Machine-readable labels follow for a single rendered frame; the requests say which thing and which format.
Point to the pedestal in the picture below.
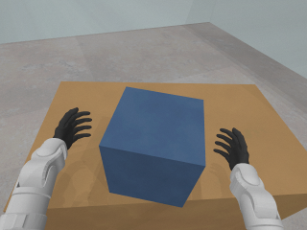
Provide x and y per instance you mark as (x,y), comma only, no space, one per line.
(81,199)

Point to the left robot forearm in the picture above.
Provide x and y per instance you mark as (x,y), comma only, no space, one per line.
(34,187)

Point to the robot left hand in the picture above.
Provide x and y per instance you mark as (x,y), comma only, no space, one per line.
(67,127)

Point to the right robot forearm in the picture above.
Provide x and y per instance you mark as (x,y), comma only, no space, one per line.
(258,207)

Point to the carton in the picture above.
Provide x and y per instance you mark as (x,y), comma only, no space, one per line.
(154,146)

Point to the robot right hand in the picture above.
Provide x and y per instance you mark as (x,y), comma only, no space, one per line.
(237,148)

